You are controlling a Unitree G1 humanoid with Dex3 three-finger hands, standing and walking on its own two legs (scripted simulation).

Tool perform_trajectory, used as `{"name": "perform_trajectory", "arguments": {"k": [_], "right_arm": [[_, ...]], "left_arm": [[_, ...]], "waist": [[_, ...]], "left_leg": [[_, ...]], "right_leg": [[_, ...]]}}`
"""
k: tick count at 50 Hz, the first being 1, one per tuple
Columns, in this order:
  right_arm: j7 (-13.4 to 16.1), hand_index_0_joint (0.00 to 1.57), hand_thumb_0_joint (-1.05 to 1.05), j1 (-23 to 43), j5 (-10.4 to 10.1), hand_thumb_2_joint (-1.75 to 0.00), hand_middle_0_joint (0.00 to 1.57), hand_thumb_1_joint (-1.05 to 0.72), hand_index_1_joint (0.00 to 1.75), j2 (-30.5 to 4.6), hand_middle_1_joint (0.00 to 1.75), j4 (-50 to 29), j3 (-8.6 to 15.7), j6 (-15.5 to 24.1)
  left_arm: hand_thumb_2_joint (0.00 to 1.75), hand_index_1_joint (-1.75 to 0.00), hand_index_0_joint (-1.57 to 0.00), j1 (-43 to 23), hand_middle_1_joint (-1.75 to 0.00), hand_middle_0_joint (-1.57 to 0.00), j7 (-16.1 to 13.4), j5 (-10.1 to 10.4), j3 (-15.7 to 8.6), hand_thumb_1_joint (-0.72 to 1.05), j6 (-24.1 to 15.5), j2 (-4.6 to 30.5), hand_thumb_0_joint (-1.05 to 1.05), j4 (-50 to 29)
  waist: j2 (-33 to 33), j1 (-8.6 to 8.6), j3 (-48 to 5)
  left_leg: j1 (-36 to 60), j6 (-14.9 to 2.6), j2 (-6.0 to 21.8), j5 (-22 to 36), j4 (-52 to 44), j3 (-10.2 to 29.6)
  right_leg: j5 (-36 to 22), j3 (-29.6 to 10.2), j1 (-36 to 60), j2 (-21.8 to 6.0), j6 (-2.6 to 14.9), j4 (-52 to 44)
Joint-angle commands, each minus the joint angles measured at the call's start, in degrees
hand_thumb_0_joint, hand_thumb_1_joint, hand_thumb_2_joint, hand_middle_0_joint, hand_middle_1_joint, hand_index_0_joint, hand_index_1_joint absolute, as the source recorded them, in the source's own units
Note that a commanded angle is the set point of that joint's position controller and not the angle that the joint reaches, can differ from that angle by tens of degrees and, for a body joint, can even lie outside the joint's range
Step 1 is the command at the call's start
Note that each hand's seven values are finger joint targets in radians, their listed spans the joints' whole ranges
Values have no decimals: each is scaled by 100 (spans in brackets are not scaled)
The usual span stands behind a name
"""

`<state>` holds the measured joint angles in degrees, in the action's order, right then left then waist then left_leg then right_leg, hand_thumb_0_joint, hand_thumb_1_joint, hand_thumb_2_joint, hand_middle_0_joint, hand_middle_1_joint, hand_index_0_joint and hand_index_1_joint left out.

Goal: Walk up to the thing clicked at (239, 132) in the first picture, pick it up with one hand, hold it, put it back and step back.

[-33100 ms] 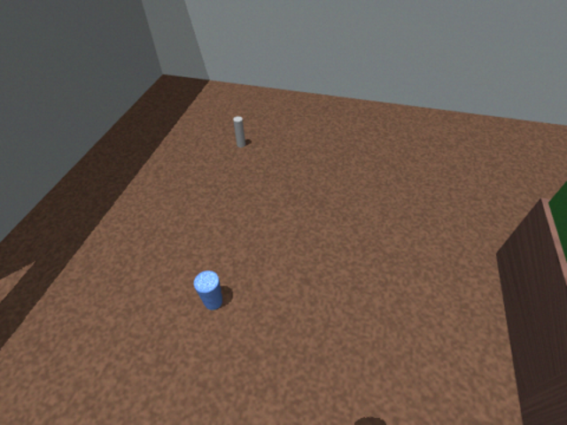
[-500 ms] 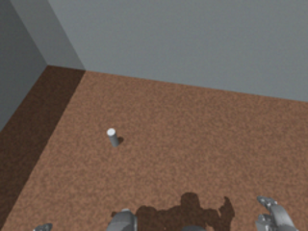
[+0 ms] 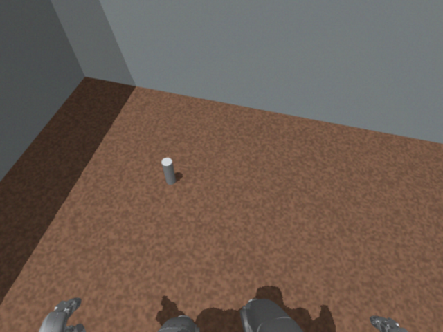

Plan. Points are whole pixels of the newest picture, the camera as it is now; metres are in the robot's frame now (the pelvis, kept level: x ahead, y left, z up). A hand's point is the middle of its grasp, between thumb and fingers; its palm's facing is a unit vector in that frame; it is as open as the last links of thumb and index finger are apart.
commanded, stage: step back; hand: left
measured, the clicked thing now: (169, 171) +0.85 +0.24 -0.68
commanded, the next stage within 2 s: stand in 1.40 s
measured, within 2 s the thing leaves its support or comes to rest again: neither
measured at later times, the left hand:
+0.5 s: hand out of the picture -0.09 +0.26 -0.14, palm faces +0.06 -0.89 -0.44, open 7.4 cm
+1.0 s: hand out of the picture -0.12 +0.24 -0.15, palm faces +0.05 -0.94 -0.34, open 7.4 cm
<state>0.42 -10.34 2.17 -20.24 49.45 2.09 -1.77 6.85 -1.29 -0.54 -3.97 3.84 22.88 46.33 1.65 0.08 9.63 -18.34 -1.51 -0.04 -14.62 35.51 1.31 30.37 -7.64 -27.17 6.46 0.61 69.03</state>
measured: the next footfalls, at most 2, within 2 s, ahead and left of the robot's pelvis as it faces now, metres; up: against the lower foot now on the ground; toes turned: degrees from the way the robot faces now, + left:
right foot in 0.18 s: -0.10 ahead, -0.14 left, +0.00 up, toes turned +3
left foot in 0.52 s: -0.13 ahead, +0.10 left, +0.00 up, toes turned +3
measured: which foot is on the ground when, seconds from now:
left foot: down 0.00-0.20, up 0.22-0.50, down 0.52-1.00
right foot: up 0.00-0.16, down 0.18-1.00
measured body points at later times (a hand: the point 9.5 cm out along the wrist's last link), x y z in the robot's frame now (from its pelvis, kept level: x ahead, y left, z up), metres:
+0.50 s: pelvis -0.16 -0.03 -0.01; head -0.13 -0.04 +0.44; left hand -0.09 +0.30 -0.11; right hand -0.09 -0.35 -0.14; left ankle -0.20 +0.10 -0.72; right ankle -0.12 -0.15 -0.73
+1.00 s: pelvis -0.17 -0.01 +0.00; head -0.15 -0.01 +0.45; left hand -0.12 +0.29 -0.13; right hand -0.07 -0.33 -0.12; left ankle -0.17 +0.10 -0.73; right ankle -0.14 -0.15 -0.73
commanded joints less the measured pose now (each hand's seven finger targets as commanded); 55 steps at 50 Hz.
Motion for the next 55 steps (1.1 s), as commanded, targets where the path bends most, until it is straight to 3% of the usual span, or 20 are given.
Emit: {"name": "perform_trajectory", "arguments": {"k": [1,8,9,10,11,14,17,21,25,27,28,31,36,37,39,40,47,49,51,55], "right_arm": [[136,20,0,179,1,-90,20,-90,30,-1507,30,-584,448,123],[41,20,0,443,-79,-90,20,-90,30,-1564,30,-678,420,-124],[33,20,0,338,-110,-90,20,-90,30,-1225,30,-735,328,-119],[131,20,0,543,-124,-90,20,-90,30,-1102,30,-844,331,-95],[176,20,0,595,-117,-90,20,-90,30,-1359,30,-792,453,-151],[136,20,0,28,-203,-90,20,-90,30,-1365,30,-425,408,-114],[110,20,0,41,-129,-90,20,-90,30,-1330,30,-409,349,-32],[29,20,0,292,-6,-90,20,-90,30,-1367,30,-391,408,39],[-39,20,0,-658,-45,-90,20,-90,30,-1239,30,307,486,193],[-20,20,0,-442,94,-90,20,-90,30,-1904,30,196,568,279],[-42,20,0,-137,39,-90,20,-90,30,-2120,30,119,591,295],[19,20,0,408,53,-90,20,-90,30,-1501,30,77,389,432],[-52,20,0,410,-1,-90,20,-90,30,-1419,30,122,389,289],[-43,20,0,322,-34,-90,20,-90,30,-1227,30,144,325,264],[-17,20,0,240,-68,-90,20,-90,30,-962,30,119,249,247],[-1,20,0,167,-35,-90,20,-90,30,-1189,30,226,343,235],[-45,20,0,-382,-13,-90,20,-90,30,-996,30,647,364,381],[15,20,0,-116,63,-90,20,-90,30,-1361,30,591,416,463],[-21,20,0,547,-19,-90,20,-90,30,-1582,30,502,408,460],[6,20,0,620,-101,-90,20,-90,30,-1262,30,593,271,445]], "left_arm": [[90,-30,-20,360,-30,-20,-13,-56,-320,90,-152,915,0,-318],[90,-30,-20,1293,-30,-20,32,-138,-339,90,-283,970,0,234],[90,-30,-20,1175,-30,-20,42,-238,-469,90,-323,1396,0,141],[90,-30,-20,731,-30,-20,52,-220,-634,90,-289,2080,0,-72],[90,-30,-20,273,-30,-20,8,-195,-632,90,-332,2203,0,-277],[90,-30,-20,-514,-30,-20,-74,-223,-403,90,-376,1363,0,-374],[90,-30,-20,222,-30,-20,-78,-239,-415,90,-423,1313,0,-240],[90,-30,-20,478,-30,-20,-35,-255,-494,90,-424,1538,0,-106],[90,-30,-20,255,-30,-20,58,-185,-302,90,-357,1362,0,-26],[90,-30,-20,109,-30,-20,81,-47,-101,90,-380,758,0,-99],[90,-30,-20,-403,-30,-20,45,-131,-303,90,-413,1314,0,-27],[90,-30,-20,221,-30,-20,176,-33,-210,90,-471,1034,0,295],[90,-30,-20,512,-30,-20,170,-84,-218,90,-597,902,0,620],[90,-30,-20,580,-30,-20,132,-117,-250,90,-626,951,0,695],[90,-30,-20,734,-30,-20,79,-161,-366,90,-714,1608,0,736],[90,-30,-20,416,-30,-20,98,-176,-368,90,-724,1724,0,613],[90,-30,-20,-150,-30,-20,123,-109,-151,90,-673,1212,0,542],[90,-30,-20,-55,-30,-20,145,-9,33,90,-634,714,0,524],[90,-30,-20,3,-30,-20,100,-5,-40,90,-613,971,0,723],[90,-30,-20,183,-30,-20,67,42,-18,90,-721,990,0,948]], "waist": [[-1040,-27,-1023],[-1046,272,-1496],[97,213,-1173],[1278,395,-942],[1183,334,-565],[266,-244,-540],[629,196,-963],[979,485,-787],[471,-44,-914],[-1523,-177,-747],[-990,-310,-164],[-700,117,-421],[-987,175,-545],[-678,232,-599],[647,293,-706],[529,197,-480],[555,-159,-885],[-617,-106,-1024],[-701,123,-756],[-872,180,-1165]], "left_leg": [[829,-1318,1470,2323,-963,1296],[-86,-577,1016,501,-269,871],[-1342,-173,198,-758,607,637],[-1478,162,-600,-1942,1938,490],[-1086,257,-295,-2011,3102,1069],[-932,257,-680,-1109,3676,939],[-1325,337,-501,-1214,3018,654],[-1154,276,-151,-1758,1275,273],[1271,-37,-262,-780,-1324,-235],[1202,-833,1782,-3352,-2455,3177],[-271,-1343,2137,-3767,-2660,3532],[395,-757,1221,-1469,-1874,1587],[-379,-458,916,-1402,-1254,860],[-640,-323,745,-1253,-831,680],[-1117,41,-71,-1694,768,164],[-665,103,47,-1879,1263,270],[918,48,7,-474,-864,-134],[1104,-262,1122,-372,-1829,1600],[331,-765,1621,-366,-1765,1743],[653,-131,822,2222,-934,490]], "right_leg": [[95,64,142,-284,-209,-665],[-1317,603,2007,-558,115,-4485],[-786,-1000,2180,-1408,404,-4767],[-1113,-2265,957,-2863,1320,-5228],[-940,-2793,-239,-3369,1751,-5524],[-2962,-453,237,-2053,1060,-4429],[-2695,-416,1663,-1948,1028,-4199],[-71,-1001,1953,-2236,1105,-4684],[278,-185,559,-1726,620,-4080],[258,946,-1014,-638,-5,-2319],[290,243,-379,-940,-20,-1753],[-643,432,77,-912,40,-2132],[-1247,941,1903,-512,60,-4154],[-1349,716,2378,-529,102,-4462],[483,-2012,2077,-2232,889,-5473],[944,-2446,1223,-2708,1267,-5609],[-1316,-326,720,-1691,611,-4531],[-1812,303,350,-1046,141,-3509],[-686,653,1019,-792,38,-3306],[-3078,350,1912,-1031,135,-4111]]}}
